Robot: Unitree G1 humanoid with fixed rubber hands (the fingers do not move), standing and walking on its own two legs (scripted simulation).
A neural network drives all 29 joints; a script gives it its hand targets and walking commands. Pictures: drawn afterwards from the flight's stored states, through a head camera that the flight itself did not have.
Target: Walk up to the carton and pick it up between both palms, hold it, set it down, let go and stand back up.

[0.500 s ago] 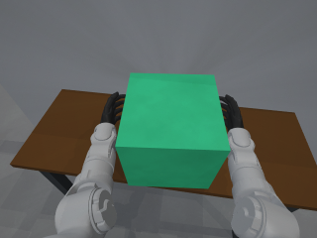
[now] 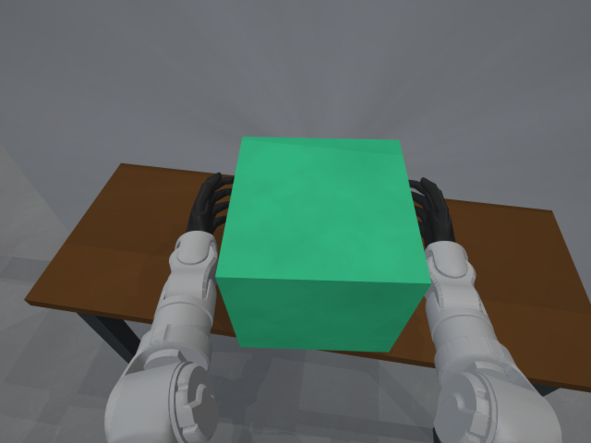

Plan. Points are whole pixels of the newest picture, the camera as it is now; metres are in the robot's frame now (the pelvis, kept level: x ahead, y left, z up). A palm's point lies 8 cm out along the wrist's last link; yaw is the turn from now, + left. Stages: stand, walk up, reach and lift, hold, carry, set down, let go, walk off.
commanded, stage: reach and lift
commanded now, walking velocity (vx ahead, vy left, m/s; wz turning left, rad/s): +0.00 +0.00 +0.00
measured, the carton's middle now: (317, 246) +0.42 -0.01 +0.02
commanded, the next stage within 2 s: none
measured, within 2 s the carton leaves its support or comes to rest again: leaves its support in 0.24 s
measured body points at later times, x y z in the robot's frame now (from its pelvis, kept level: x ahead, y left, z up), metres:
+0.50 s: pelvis -0.02 +0.00 +0.00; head -0.03 +0.02 +0.45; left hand +0.40 +0.17 +0.12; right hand +0.38 -0.16 +0.11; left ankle -0.01 +0.12 -0.75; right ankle -0.02 -0.12 -0.75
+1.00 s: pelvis -0.02 +0.00 +0.00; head -0.04 +0.02 +0.45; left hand +0.39 +0.17 +0.14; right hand +0.38 -0.16 +0.13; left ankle -0.01 +0.12 -0.75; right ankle -0.02 -0.12 -0.75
